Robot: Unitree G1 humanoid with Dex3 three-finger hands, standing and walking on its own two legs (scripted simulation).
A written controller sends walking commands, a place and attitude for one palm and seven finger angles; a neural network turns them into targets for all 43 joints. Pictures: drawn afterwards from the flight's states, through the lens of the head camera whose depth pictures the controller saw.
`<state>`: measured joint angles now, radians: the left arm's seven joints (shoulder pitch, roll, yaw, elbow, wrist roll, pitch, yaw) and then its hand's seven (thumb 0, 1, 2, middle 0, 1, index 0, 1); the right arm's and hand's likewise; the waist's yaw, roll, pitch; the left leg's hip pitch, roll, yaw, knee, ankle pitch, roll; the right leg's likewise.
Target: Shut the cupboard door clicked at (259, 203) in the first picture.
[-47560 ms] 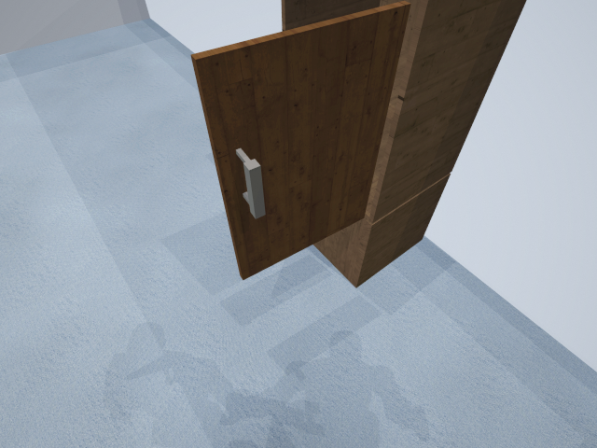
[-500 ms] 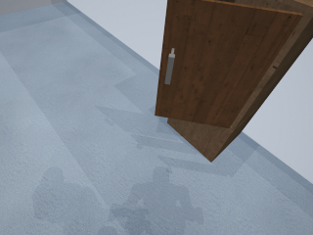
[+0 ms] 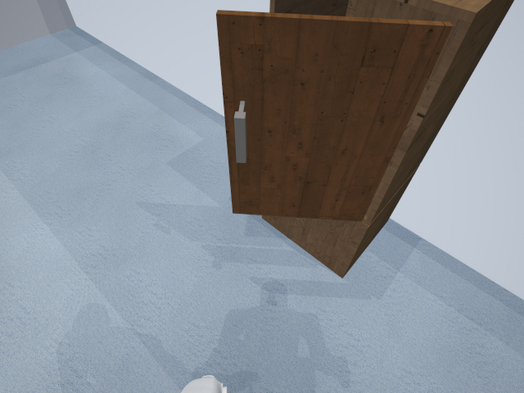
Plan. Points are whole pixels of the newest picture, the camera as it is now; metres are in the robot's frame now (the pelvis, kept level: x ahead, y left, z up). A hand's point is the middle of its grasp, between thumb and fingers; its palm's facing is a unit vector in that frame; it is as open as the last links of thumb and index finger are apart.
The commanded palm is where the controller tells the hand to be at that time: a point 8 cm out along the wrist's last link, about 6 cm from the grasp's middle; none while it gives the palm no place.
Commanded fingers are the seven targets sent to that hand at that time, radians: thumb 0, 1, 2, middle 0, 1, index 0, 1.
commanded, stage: take the last steps up to it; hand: left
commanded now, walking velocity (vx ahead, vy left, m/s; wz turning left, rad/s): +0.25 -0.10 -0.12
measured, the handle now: (241, 132) +0.64 +0.08 +0.01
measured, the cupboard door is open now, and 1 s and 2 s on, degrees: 38 38 38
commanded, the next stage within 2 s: come to a stop and stand still in 0.28 s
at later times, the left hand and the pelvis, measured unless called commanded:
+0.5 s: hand (193, 323) +0.27 +0.15 -0.17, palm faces -0.10 -0.97 -0.22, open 7.4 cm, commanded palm none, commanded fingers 0.00 0.90 0.90 -0.20 -0.30 -0.20 -0.30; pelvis +0.15 -0.04 -0.01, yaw -5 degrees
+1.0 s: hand (155, 368) +0.19 +0.21 -0.19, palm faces +0.03 -0.98 -0.19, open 7.3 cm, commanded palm none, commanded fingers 0.00 0.90 0.90 -0.20 -0.30 -0.20 -0.30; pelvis +0.13 +0.01 +0.00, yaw -3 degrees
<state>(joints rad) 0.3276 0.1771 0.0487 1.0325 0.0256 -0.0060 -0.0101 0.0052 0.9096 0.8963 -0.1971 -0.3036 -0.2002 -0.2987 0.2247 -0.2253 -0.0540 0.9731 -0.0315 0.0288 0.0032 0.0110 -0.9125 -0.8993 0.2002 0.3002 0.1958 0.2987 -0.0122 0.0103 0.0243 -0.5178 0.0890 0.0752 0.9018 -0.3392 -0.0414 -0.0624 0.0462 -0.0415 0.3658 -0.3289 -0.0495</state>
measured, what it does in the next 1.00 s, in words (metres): walks ahead: left foot, then right foot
